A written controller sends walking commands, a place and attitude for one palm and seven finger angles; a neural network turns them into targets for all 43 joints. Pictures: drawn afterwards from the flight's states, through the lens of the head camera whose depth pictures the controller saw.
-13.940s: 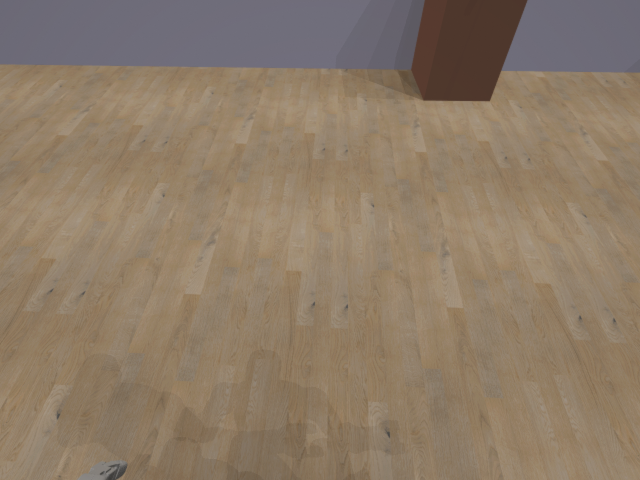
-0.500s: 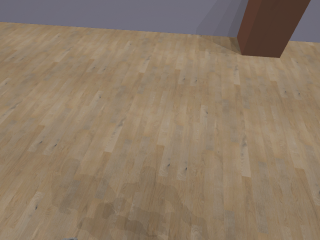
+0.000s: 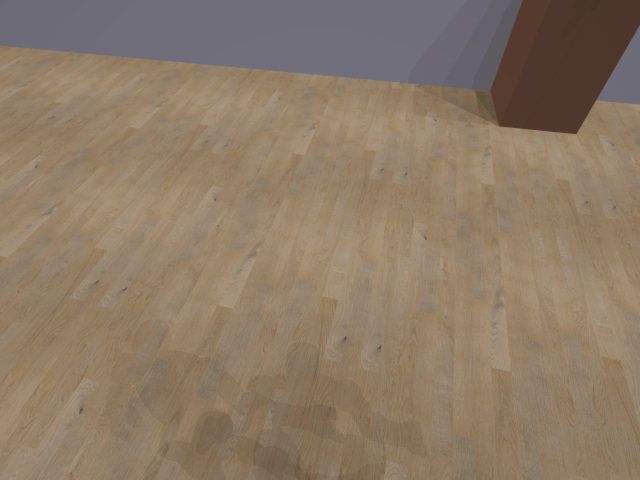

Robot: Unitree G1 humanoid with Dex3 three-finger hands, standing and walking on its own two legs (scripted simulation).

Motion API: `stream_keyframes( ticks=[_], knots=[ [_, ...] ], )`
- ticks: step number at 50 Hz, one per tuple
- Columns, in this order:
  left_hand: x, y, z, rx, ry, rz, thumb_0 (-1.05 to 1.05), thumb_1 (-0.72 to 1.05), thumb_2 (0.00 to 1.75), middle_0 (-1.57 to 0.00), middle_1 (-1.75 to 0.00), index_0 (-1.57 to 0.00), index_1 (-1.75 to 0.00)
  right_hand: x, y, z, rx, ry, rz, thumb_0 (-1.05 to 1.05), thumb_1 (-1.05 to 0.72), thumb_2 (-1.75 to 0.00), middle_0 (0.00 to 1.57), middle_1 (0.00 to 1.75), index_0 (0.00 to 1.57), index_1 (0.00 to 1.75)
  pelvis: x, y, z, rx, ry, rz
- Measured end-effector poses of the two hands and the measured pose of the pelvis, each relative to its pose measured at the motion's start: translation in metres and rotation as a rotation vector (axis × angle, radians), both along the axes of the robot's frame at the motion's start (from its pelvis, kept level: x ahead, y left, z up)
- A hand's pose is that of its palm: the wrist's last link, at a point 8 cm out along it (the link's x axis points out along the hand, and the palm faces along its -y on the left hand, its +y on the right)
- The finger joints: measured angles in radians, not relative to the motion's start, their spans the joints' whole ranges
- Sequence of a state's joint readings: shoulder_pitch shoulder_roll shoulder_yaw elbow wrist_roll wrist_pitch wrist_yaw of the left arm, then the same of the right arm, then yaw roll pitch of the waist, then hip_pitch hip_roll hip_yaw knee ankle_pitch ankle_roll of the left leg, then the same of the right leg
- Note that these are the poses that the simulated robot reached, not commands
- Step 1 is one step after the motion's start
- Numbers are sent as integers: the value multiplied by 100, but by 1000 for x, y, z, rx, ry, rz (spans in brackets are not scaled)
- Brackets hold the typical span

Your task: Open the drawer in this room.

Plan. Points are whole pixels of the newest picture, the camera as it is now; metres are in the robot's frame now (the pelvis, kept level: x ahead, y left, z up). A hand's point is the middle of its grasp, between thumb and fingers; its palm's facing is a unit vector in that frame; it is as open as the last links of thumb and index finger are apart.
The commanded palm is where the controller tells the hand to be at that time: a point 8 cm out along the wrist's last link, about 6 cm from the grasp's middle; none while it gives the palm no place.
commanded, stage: turn or walk to find it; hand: left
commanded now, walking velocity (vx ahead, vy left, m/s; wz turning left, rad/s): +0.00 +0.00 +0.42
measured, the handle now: out of the picture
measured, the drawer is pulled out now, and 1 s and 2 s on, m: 0.00 0.00 0.00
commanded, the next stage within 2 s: stand and wait in 0.18 s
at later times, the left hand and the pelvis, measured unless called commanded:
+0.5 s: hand out of the picture +0.01 +0.23 -0.18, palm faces +0.04 -0.97 -0.25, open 7.4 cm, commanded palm none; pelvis -0.01 +0.02 +0.00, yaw +3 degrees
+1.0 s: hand out of the picture +0.06 +0.30 -0.16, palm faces +0.03 -0.93 -0.36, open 7.4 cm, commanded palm none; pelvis -0.01 +0.03 +0.00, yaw +2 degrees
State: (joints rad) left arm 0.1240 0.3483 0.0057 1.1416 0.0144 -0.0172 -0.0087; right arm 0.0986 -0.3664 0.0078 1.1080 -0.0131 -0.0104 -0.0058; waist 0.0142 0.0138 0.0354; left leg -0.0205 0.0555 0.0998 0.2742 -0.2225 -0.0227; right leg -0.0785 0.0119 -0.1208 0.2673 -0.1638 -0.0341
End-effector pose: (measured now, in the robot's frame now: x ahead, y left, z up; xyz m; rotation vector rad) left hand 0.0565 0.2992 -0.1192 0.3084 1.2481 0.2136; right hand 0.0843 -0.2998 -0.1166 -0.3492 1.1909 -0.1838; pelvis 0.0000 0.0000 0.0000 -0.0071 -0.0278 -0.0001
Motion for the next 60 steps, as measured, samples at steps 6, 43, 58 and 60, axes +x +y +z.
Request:
stream_keyframes(
  ticks=[6,43,58,60],
  knots=[
    [-4,-1,-4,-15,9,14,1,91,90,-20,-30,-20,-30,-13,15,-7,22,45,-3,0,-91,-90,20,29,20,30,-1,5,-1,1,5,18],
    [-23,45,-2,14,-2,44,1,91,90,-20,-30,-20,-30,-1,25,11,-41,-5,33,0,-91,-90,20,29,20,30,-12,33,0,1,-6,43],
    [3,35,-2,-10,-22,22,1,91,90,-20,-30,-20,-30,9,43,2,5,4,46,0,-91,-90,20,29,20,30,0,35,1,1,2,43],
    [3,32,-3,-15,-18,23,1,91,90,-20,-30,-20,-30,7,45,-1,13,13,42,0,-91,-90,20,29,20,30,2,34,1,1,2,42]
  ],
)
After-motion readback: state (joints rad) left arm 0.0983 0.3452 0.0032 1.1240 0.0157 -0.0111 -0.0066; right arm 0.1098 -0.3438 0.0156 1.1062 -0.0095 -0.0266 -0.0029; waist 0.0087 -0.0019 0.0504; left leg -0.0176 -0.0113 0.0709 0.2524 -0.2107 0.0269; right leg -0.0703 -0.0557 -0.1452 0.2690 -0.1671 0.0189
